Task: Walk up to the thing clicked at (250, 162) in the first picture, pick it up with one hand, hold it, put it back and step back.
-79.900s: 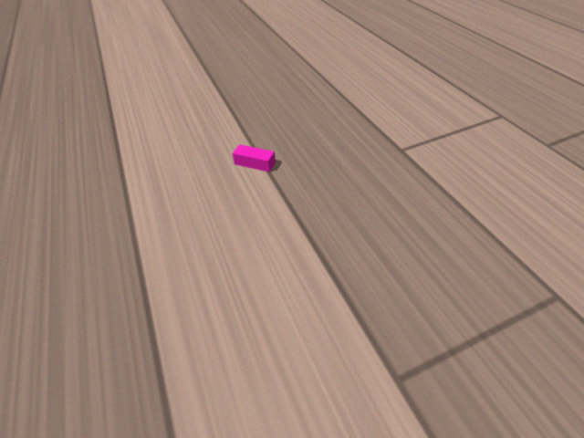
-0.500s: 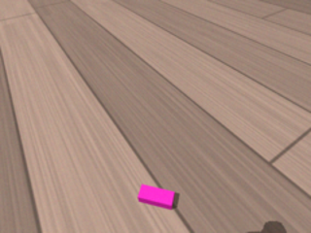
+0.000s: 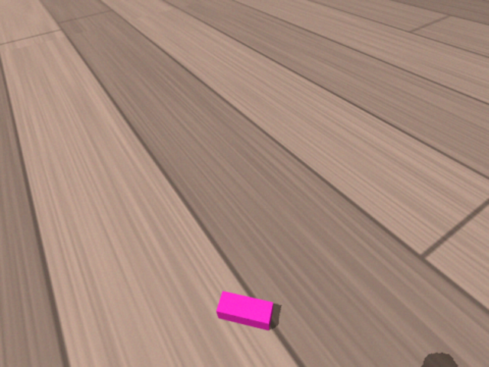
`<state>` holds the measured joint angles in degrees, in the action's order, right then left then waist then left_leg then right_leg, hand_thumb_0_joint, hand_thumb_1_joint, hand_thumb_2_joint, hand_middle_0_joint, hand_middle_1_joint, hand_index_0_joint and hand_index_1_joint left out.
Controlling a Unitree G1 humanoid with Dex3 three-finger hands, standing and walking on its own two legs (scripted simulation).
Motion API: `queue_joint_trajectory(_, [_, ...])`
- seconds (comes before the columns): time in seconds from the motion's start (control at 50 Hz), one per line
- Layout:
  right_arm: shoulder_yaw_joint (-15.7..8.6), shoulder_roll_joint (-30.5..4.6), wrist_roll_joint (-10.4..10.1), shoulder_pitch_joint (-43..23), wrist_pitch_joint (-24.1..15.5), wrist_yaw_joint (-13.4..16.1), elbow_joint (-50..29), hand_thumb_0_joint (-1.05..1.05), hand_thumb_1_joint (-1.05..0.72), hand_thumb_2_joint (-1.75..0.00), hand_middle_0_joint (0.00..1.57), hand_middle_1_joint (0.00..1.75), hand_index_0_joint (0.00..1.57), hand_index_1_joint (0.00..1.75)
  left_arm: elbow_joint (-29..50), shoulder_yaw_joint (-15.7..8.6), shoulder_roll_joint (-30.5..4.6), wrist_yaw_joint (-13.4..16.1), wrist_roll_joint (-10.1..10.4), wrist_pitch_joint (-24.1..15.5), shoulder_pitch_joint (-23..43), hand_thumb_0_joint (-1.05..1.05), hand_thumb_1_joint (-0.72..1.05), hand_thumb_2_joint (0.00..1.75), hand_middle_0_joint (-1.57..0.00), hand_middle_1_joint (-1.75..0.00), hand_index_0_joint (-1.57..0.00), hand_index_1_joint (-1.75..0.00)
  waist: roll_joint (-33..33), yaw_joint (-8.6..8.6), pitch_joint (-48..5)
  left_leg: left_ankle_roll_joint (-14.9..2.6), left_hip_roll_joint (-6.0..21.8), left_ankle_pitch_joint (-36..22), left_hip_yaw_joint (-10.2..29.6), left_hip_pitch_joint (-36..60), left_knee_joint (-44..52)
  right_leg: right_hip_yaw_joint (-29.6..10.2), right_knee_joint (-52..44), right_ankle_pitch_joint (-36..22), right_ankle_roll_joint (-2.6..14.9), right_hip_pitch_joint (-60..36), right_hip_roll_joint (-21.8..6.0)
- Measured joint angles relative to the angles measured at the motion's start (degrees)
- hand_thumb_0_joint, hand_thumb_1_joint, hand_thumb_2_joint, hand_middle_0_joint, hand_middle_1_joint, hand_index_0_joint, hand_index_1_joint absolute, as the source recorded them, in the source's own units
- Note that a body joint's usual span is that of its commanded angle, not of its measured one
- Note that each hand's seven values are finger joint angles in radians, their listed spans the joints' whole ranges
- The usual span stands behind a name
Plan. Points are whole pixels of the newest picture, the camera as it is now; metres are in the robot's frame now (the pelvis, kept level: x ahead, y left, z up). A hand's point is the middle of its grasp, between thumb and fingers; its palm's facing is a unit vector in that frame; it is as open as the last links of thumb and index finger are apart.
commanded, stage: stand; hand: left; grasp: from above
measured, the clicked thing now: (245, 310) +0.51 +0.11 -0.74
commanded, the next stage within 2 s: step back in 1.48 s
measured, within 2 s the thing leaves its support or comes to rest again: neither
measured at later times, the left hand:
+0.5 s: hand out of the picture +0.08 +0.24 -0.15, palm faces +0.02 -0.94 -0.34, open 7.4 cm
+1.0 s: hand out of the picture +0.10 +0.23 -0.15, palm faces +0.01 -0.94 -0.34, open 7.4 cm
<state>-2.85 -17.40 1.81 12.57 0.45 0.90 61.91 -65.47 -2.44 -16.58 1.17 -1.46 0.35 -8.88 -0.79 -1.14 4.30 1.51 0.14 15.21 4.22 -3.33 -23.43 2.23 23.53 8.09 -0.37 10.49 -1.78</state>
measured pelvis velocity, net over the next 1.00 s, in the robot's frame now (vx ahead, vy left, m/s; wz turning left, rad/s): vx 0.02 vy -0.01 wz -0.02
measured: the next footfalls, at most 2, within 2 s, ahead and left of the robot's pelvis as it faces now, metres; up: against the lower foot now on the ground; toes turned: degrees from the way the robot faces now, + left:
none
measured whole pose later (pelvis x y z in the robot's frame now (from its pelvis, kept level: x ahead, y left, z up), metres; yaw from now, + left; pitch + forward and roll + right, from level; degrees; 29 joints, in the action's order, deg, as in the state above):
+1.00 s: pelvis +0.02 -0.01 +0.00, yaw -1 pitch -4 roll +0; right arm -1.2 -19.2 1.2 8.8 -0.1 0.8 63.4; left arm -66.5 -1.8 -17.6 0.3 -0.6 -0.1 -4.9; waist -1.5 -0.4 3.7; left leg 2.5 1.7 14.8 3.3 -0.4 -18.9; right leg 1.7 22.0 8.8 0.6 9.5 -0.3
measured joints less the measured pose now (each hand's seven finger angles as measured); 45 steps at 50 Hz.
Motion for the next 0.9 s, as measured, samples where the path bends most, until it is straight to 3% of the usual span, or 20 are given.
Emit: queue_joint_trajectory(0.9, [1.6, -1.7, -0.5, -3.8, -0.7, -0.1, 1.3, 0.0, -0.9, -0.9, 0.2, 0.3, 0.21, 0.3, -1.1, 0.5, -0.9, -0.8, 0.9, -0.4, 4.1, 0.01, 0.9, 0.9, -0.2, -0.3, -0.21, -0.3, -0.7, 0.62, -0.3, 0.97, 1.5, -0.4, -0.8, 2.6, 4.5, -0.6, -1.4, 0.8, 0.91, -0.8, 1.4])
